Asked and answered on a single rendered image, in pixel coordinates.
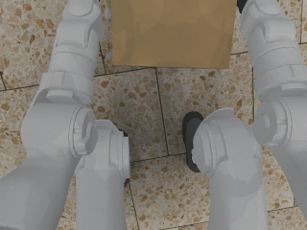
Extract left robot forearm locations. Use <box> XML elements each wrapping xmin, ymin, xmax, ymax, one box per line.
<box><xmin>21</xmin><ymin>0</ymin><xmax>105</xmax><ymax>147</ymax></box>

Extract right robot shin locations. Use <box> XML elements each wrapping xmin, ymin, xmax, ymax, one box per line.
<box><xmin>191</xmin><ymin>108</ymin><xmax>262</xmax><ymax>170</ymax></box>

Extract robot right thigh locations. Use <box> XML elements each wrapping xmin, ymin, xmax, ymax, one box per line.
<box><xmin>195</xmin><ymin>118</ymin><xmax>270</xmax><ymax>230</ymax></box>

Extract right robot forearm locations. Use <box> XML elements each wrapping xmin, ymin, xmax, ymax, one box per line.
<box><xmin>239</xmin><ymin>0</ymin><xmax>307</xmax><ymax>102</ymax></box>

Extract robot right hand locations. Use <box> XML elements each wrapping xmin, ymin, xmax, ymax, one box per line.
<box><xmin>236</xmin><ymin>0</ymin><xmax>247</xmax><ymax>13</ymax></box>

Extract robot left upper arm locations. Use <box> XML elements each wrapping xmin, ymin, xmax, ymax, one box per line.
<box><xmin>0</xmin><ymin>103</ymin><xmax>99</xmax><ymax>230</ymax></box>

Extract robot right upper arm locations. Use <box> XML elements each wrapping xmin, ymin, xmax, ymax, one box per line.
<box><xmin>251</xmin><ymin>96</ymin><xmax>307</xmax><ymax>220</ymax></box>

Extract carton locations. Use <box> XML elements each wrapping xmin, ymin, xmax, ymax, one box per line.
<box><xmin>111</xmin><ymin>0</ymin><xmax>237</xmax><ymax>69</ymax></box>

